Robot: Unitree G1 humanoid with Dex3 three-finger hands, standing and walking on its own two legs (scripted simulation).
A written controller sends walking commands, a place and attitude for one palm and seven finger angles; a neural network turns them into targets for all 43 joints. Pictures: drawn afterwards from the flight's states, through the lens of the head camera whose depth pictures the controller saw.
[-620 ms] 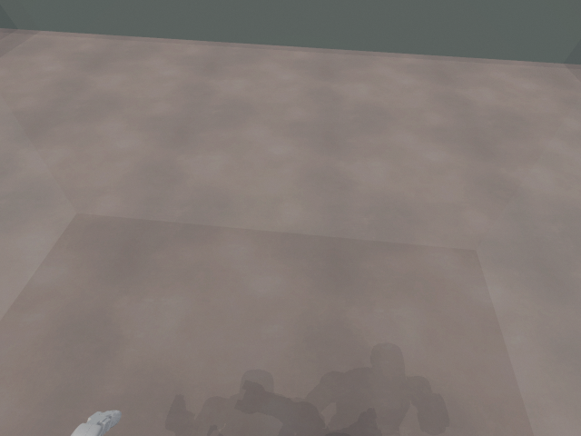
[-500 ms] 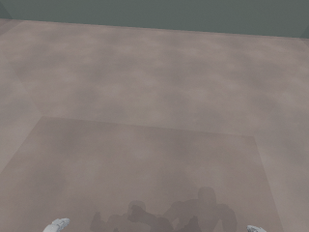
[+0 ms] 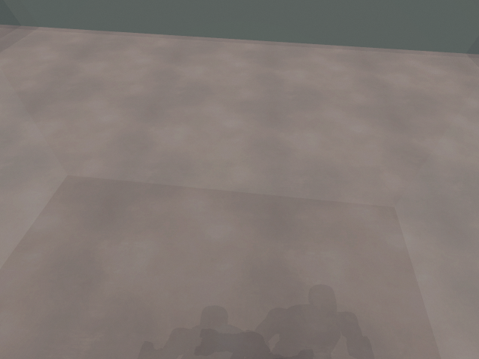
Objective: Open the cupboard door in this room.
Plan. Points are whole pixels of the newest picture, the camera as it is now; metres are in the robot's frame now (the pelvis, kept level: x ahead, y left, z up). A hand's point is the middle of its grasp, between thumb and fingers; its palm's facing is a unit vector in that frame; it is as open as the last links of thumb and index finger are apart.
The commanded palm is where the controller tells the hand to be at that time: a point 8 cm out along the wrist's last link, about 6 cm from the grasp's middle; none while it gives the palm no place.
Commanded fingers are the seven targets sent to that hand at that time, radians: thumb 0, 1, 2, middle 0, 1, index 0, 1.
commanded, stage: stand and wait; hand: left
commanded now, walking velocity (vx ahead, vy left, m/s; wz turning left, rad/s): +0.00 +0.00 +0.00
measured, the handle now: out of the picture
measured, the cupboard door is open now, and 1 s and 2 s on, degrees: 0 0 0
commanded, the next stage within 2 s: turn or walk to find it in 0.28 s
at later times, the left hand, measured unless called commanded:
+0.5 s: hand out of the picture +0.07 +0.24 -0.16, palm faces +0.01 -0.95 -0.32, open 7.4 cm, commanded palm none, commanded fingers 0.00 0.90 0.90 -0.20 -0.30 -0.20 -0.30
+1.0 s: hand out of the picture +0.02 +0.21 -0.16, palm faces +0.23 -0.93 -0.28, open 7.4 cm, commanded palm none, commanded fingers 0.00 0.90 0.90 -0.20 -0.30 -0.20 -0.30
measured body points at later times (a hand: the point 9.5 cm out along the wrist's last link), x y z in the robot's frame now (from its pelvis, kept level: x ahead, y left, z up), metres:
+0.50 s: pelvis -0.01 +0.00 +0.00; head +0.01 +0.00 +0.45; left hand +0.07 +0.29 -0.14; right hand +0.06 -0.29 -0.14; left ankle +0.01 +0.13 -0.74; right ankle +0.01 -0.12 -0.74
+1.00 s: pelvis -0.04 -0.01 -0.01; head +0.00 -0.01 +0.44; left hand +0.00 +0.26 -0.14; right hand +0.05 -0.25 -0.16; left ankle +0.01 +0.12 -0.74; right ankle -0.04 -0.14 -0.73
